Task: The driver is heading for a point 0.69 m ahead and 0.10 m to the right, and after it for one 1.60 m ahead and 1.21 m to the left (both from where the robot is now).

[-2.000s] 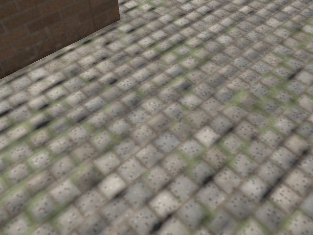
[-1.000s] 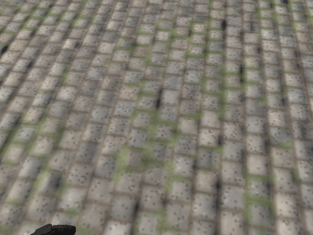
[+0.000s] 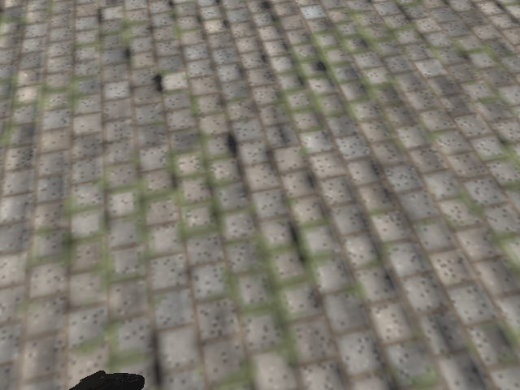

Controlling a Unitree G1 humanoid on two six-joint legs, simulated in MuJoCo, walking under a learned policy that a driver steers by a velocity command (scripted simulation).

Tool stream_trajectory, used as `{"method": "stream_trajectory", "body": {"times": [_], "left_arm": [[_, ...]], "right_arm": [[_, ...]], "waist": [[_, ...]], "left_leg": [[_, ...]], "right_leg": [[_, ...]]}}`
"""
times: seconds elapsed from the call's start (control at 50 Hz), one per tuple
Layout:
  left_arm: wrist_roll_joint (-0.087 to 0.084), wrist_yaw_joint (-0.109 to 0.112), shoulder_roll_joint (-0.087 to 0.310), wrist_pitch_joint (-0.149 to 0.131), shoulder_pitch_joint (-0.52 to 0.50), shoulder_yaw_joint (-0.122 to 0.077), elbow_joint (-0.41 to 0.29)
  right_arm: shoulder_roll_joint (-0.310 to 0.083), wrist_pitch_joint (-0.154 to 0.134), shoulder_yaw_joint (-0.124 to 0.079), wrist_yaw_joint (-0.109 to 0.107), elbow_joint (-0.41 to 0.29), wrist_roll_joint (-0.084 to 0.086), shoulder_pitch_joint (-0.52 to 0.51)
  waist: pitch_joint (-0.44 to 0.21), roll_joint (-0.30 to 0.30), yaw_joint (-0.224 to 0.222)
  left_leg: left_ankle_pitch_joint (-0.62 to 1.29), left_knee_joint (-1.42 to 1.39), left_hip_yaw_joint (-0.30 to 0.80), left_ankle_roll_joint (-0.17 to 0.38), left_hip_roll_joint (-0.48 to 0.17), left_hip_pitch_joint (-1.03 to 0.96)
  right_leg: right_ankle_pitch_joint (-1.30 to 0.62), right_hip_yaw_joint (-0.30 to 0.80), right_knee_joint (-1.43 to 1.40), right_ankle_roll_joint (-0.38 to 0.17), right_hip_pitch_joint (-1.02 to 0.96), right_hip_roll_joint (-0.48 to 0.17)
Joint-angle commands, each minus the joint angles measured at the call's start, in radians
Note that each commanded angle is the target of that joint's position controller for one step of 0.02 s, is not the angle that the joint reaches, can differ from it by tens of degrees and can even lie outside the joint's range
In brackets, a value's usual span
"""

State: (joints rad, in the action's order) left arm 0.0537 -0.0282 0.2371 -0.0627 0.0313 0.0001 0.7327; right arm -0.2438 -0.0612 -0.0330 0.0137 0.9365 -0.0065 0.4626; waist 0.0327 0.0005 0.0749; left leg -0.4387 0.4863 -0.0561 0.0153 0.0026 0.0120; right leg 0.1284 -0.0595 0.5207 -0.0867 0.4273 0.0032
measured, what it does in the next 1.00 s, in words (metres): walks ahead: left foot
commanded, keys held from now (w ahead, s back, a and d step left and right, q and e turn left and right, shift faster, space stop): w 0.40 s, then w+e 0.50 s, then q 0.10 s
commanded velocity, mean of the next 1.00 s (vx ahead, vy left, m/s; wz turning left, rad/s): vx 0.49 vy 0.00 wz -0.22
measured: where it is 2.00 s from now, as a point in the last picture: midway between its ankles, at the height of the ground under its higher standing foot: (275, 324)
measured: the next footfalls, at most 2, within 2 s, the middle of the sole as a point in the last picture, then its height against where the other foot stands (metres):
left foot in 0.52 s outside the picture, level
right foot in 1.04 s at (310, 308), level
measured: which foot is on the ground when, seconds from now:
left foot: up 0.00-0.50, down 0.52-1.00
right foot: down 0.00-0.54, up 0.56-1.00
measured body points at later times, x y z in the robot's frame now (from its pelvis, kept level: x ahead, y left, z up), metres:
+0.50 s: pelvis +0.26 +0.01 +0.00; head +0.29 +0.01 +0.45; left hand +0.19 +0.25 -0.14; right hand +0.47 -0.22 -0.09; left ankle +0.40 +0.10 -0.72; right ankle +0.10 -0.08 -0.73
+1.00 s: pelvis +0.52 -0.01 +0.01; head +0.55 -0.02 +0.45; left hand +0.76 +0.16 -0.11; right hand +0.41 -0.23 -0.14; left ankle +0.40 +0.10 -0.73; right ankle +0.64 -0.13 -0.71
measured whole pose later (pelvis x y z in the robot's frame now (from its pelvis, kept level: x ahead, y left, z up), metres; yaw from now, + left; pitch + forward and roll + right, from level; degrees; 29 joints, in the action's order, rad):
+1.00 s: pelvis +0.52 -0.01 +0.01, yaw -15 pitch +0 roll +1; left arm 0.04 -0.05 0.20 -0.03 0.02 -0.03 0.85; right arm -0.19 -0.08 -0.03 -0.02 1.00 -0.02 0.42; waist 0.08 0.01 0.06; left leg -0.38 0.28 -0.30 0.00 -0.01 -0.10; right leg 0.07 -0.09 0.59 -0.11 0.53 -0.02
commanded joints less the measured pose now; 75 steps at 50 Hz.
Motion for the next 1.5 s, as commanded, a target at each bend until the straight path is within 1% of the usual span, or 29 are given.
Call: {"method": "stream_trajectory", "body": {"times": [0.02, 0.04, 0.06, 0.08, 0.12, 0.28, 0.44, 0.48, 0.5, 0.52, 0.54, 0.56, 0.58, 0.6, 0.64, 0.74, 0.9, 0.94, 0.98, 1.02, 1.04, 1.06, 1.08, 1.12, 1.16, 1.22, 1.32, 1.44, 1.5], "left_arm": [[-0.01, 0.03, 0.294, 0.003, 0.447, -0.094, 0.071], [-0.037, 0.028, 0.221, 0.009, 0.367, -0.079, 0.069], [-0.039, 0.024, 0.164, 0.004, 0.29, -0.064, 0.059], [-0.036, 0.02, 0.127, -0.003, 0.247, -0.055, 0.059], [-0.039, 0.023, 0.099, -0.016, 0.233, -0.047, 0.076], [-0.048, 0.022, 0.114, -0.032, 0.364, -0.055, 0.172], [-0.035, 0.039, 0.138, -0.025, 0.467, -0.057, 0.256], [-0.032, 0.043, 0.16, -0.022, 0.428, -0.062, 0.258], [-0.034, 0.041, 0.165, -0.02, 0.408, -0.063, 0.258], [-0.042, 0.039, 0.147, -0.022, 0.4, -0.056, 0.248], [-0.079, 0.031, 0.039, -0.024, 0.487, -0.031, 0.212], [-0.06, 0.038, 0.092, -0.017, 0.5, -0.05, 0.232], [-0.045, 0.039, 0.128, -0.008, 0.43, -0.066, 0.223], [-0.044, 0.031, 0.108, -0.007, 0.378, -0.064, 0.214], [-0.029, 0.019, 0.071, 0.015, 0.36, -0.065, 0.214], [-0.026, -0.008, 0.028, 0.05, 0.267, -0.064, 0.176], [-0.022, -0.038, 0.007, 0.044, -0.02, -0.041, 0.061], [-0.012, -0.03, -0.001, 0.039, -0.024, -0.037, 0.062], [-0.003, -0.014, 0.004, 0.027, 0.057, -0.039, 0.098], [0.011, 0.003, 0.047, -0.001, 0.267, -0.055, 0.182], [0.032, 0.015, 0.117, -0.017, 0.372, -0.071, 0.214], [0.035, 0.025, 0.208, -0.015, 0.415, -0.092, 0.221], [-0.033, 0.036, 0.202, -0.001, 0.434, -0.098, 0.205], [-0.047, 0.045, 0.106, 0.001, 0.242, -0.068, 0.183], [-0.051, 0.06, 0.048, 0.002, 0.167, -0.05, 0.176], [-0.041, 0.065, 0.074, -0.009, 0.151, -0.055, 0.163], [-0.03, 0.07, 0.076, 0.007, 0.143, -0.058, 0.157], [-0.022, 0.064, 0.131, 0.043, 0.184, -0.082, 0.16], [-0.026, 0.065, 0.156, 0.064, 0.175, -0.096, 0.155]], "right_arm": [[-0.079, -0.009, -0.014, -0.006, -0.103, 0.007, 0.052], [-0.151, 0.002, -0.034, -0.011, -0.098, -0.013, -0.032], [-0.128, -0.003, -0.029, -0.002, -0.11, -0.01, -0.077], [-0.107, -0.002, -0.026, 0.002, -0.105, -0.006, -0.089], [-0.084, 0.02, -0.021, 0.013, -0.082, -0.027, -0.06], [-0.059, 0.035, -0.014, 0.026, -0.155, -0.026, -0.318], [-0.07, 0.019, -0.006, 0.017, -0.222, -0.022, -0.498], [-0.088, 0.008, -0.015, 0.006, -0.197, -0.022, -0.4], [-0.104, -0.002, -0.026, -0.003, -0.152, -0.025, -0.262], [-0.153, -0.015, -0.044, -0.017, -0.099, -0.042, -0.083], [-0.275, -0.018, -0.076, -0.027, -0.092, -0.068, 0.036], [-0.255, -0.003, -0.074, -0.018, -0.092, -0.037, 0.01], [-0.194, 0.002, -0.059, -0.015, -0.108, -0.02, -0.104], [-0.125, -0.002, -0.042, -0.013, -0.121, -0.015, -0.189], [-0.068, -0.014, -0.026, -0.017, -0.104, -0.013, -0.226], [-0.077, -0.049, -0.032, -0.019, -0.059, -0.008, -0.149], [-0.099, -0.046, -0.035, -0.033, -0.003, -0.01, -0.05], [-0.089, -0.035, -0.03, -0.036, 0.031, -0.013, -0.002], [-0.097, -0.024, -0.027, -0.038, 0.055, -0.015, 0.006], [-0.107, -0.012, -0.024, -0.037, 0.065, -0.002, -0.02], [-0.083, -0.013, -0.014, -0.033, 0.047, 0.012, -0.014], [0.055, -0.008, 0.02, -0.025, 0.02, 0.056, 0.109], [-0.054, 0.011, -0.013, -0.043, 0.045, 0.062, 0.069], [-0.048, 0.013, -0.022, -0.045, 0.014, 0.024, -0.071], [-0.034, 0.041, -0.033, -0.037, 0.029, -0.017, -0.052], [0.017, 0.079, -0.039, -0.028, 0.036, -0.019, 0.003], [-0.001, 0.112, -0.044, -0.019, -0.036, -0.027, -0.134], [-0.03, 0.122, -0.049, -0.001, -0.112, -0.025, -0.221], [-0.025, 0.107, -0.05, 0.0, -0.13, -0.019, -0.195]], "waist": [[-0.325, 0.262, -0.184], [-0.17, 0.111, -0.159], [-0.075, 0.088, -0.128], [-0.038, 0.074, -0.098], [-0.017, 0.09, -0.056], [0.047, 0.051, -0.085], [0.079, 0.053, -0.12], [0.032, 0.063, -0.065], [-0.04, 0.045, -0.003], [-0.152, 0.004, 0.063], [-0.319, -0.189, 0.053], [-0.357, -0.198, 0.036], [-0.183, -0.099, -0.011], [-0.073, -0.054, -0.034], [0.014, -0.087, -0.078], [0.034, -0.072, -0.096], [0.08, -0.068, -0.044], [0.095, -0.058, -0.043], [0.055, -0.095, -0.074], [-0.052, -0.084, -0.169], [-0.156, -0.024, -0.204], [-0.37, 0.215, -0.154], [-0.479, 0.066, -0.19], [-0.192, 0.066, -0.129], [-0.073, 0.061, -0.064], [-0.097, 0.056, -0.019], [-0.051, 0.132, -0.036], [-0.061, 0.112, -0.076], [-0.063, 0.078, -0.052]], "left_leg": [[-0.111, 0.689, 0.025, 0.048, 0.054, 0.591], [-0.043, 0.73, 0.096, 0.06, -0.017, 0.667], [0.046, 0.692, 0.098, 0.063, -0.051, 0.657], [0.096, 0.64, 0.092, 0.058, -0.079, 0.61], [0.138, 0.592, 0.078, 0.033, -0.097, 0.527], [0.369, 0.354, 0.029, -0.019, -0.116, 0.658], [0.357, 0.107, -0.004, 0.044, -0.057, 0.601], [0.277, 0.058, -0.016, 0.071, -0.009, 0.443], [0.29, -0.002, -0.03, 0.089, 0.02, 0.266], [0.305, -0.02, 0.042, 0.12, -0.055, -0.006], [0.172, -0.058, 0.447, 0.21, -0.371, -0.339], [0.138, -0.195, 0.704, 0.245, -0.46, -0.315], [0.063, -0.221, 0.564, 0.22, -0.421, -0.158], [0.077, -0.267, 0.436, 0.197, -0.38, -0.018], [0.194, -0.326, 0.241, 0.134, -0.297, 0.133], [0.411, -0.363, 0.038, 0.126, -0.269, 0.13], [0.617, -0.342, -0.149, 0.114, -0.258, 0.026], [0.833, -0.282, -0.158, 0.119, -0.267, -0.019], [1.126, -0.166, -0.153, 0.114, -0.264, -0.059], [1.109, 0.091, -0.146, 0.085, -0.221, -0.033], [0.821, 0.295, -0.136, 0.058, -0.178, 0.123], [-0.171, 0.7, -0.129, 0.017, -0.02, 0.455], [-0.231, 0.819, 0.074, 0.015, 0.02, 0.461], [-0.096, 0.716, 0.094, 0.022, -0.057, 0.52], [-0.001, 0.653, 0.071, 0.006, -0.073, 0.426], [0.061, 0.655, 0.037, -0.015, -0.047, 0.352], [0.163, 0.44, 0.01, -0.02, -0.078, 0.399], [0.062, 0.292, -0.031, 0.009, -0.065, 0.37], [0.117, 0.098, -0.051, 0.04, -0.038, 0.264]], "right_leg": [[0.184, 0.738, -0.244, -0.215, -0.727, -0.441], [0.224, 0.616, -0.247, -0.185, -0.619, -0.376], [0.152, 0.489, -0.274, -0.162, -0.493, -0.327], [0.077, 0.397, -0.309, -0.131, -0.406, -0.276], [-0.037, 0.286, -0.352, -0.104, -0.308, -0.216], [-0.205, 0.152, -0.421, -0.124, -0.352, -0.174], [-0.436, 0.147, -0.33, -0.107, -0.524, -0.226], [-0.659, 0.144, -0.205, -0.084, -0.524, -0.218], [-0.722, 0.124, -0.052, -0.067, -0.492, -0.185], [-0.562, 0.097, 0.168, -0.05, -0.344, -0.133], [-0.075, 0.026, 0.541, -0.001, -0.012, 0.004], [0.38, 0.097, 0.713, -0.008, 0.117, 0.075], [0.31, 0.141, 0.75, -0.019, 0.164, 0.004], [0.234, 0.131, 0.712, -0.018, 0.16, -0.039], [0.173, 0.119, 0.634, -0.009, 0.1, -0.084], [0.032, 0.091, 0.592, 0.015, 0.185, -0.102], [-0.147, -0.039, 0.178, 0.008, 0.179, -0.074], [-0.095, -0.051, 0.104, -0.011, 0.133, -0.038], [-0.024, -0.063, 0.066, -0.039, 0.02, 0.021], [-0.142, -0.047, -0.093, -0.075, -0.235, 0.045], [-0.491, 0.047, -0.078, -0.098, -0.487, -0.092], [-1.065, 0.398, 0.032, -0.276, -0.884, -0.475], [-1.168, 0.405, 0.023, -0.306, -0.836, -0.477], [-0.854, 0.224, -0.123, -0.202, -0.542, -0.381], [-0.7, 0.107, -0.204, -0.13, -0.314, -0.311], [-0.639, 0.015, -0.235, -0.141, -0.2, -0.295], [-0.215, -0.053, -0.278, -0.13, -0.15, -0.284], [-0.052, -0.036, -0.218, -0.127, -0.212, -0.363], [0.002, -0.07, -0.1, -0.054, -0.2, -0.358]]}}
Over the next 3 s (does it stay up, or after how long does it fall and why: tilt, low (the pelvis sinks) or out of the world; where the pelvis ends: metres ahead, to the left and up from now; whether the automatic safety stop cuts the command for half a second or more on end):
stays up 0.78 0.13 -0.01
